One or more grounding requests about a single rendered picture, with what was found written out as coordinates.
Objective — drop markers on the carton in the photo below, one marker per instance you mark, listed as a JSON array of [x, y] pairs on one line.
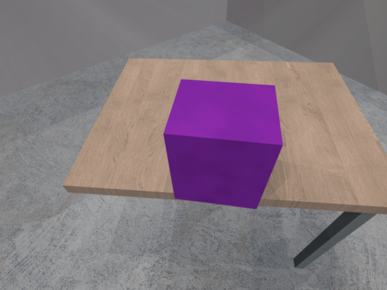
[[222, 141]]

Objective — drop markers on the table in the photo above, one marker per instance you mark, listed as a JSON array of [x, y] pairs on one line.
[[330, 160]]

